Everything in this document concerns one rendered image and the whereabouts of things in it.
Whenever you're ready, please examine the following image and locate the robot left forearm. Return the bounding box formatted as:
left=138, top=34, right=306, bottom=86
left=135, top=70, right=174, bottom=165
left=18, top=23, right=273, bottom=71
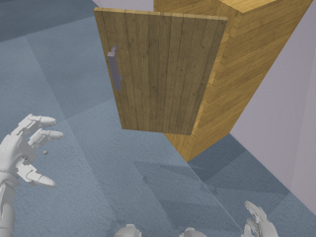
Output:
left=0, top=171, right=20, bottom=237

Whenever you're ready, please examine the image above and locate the robot shin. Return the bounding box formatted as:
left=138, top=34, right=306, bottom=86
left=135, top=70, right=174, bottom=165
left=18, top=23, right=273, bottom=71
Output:
left=125, top=224, right=135, bottom=228
left=185, top=227, right=195, bottom=232

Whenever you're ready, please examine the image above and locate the left robot hand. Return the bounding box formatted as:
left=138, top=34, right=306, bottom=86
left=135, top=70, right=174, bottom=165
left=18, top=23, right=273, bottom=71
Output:
left=0, top=114, right=65, bottom=189

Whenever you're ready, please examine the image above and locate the cupboard door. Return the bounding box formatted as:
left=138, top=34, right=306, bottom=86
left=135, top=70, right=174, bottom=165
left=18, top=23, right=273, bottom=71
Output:
left=93, top=7, right=228, bottom=136

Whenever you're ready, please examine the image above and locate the robot left shin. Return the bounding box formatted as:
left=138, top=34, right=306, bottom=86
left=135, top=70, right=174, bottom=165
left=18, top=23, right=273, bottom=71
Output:
left=125, top=224, right=135, bottom=228

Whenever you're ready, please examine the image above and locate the robot right shin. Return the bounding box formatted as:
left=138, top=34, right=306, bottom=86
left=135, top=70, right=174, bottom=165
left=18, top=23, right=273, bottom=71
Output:
left=185, top=227, right=195, bottom=232

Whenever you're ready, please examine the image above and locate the handle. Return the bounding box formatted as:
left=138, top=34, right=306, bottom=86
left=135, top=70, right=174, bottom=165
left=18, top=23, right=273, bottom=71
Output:
left=107, top=44, right=122, bottom=91

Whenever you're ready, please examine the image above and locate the right robot hand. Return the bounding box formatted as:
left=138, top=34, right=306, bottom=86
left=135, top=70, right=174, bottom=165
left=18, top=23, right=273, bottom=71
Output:
left=241, top=200, right=278, bottom=237

